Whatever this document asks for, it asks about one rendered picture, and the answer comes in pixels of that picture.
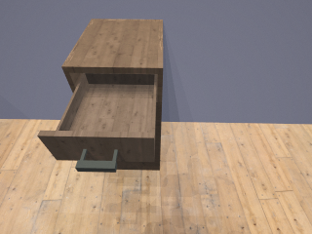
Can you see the drawer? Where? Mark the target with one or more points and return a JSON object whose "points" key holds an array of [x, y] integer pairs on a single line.
{"points": [[107, 112]]}

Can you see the cabinet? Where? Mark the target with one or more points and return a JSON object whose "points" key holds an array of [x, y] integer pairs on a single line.
{"points": [[121, 46]]}

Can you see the handle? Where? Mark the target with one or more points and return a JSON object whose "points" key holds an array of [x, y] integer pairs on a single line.
{"points": [[97, 166]]}

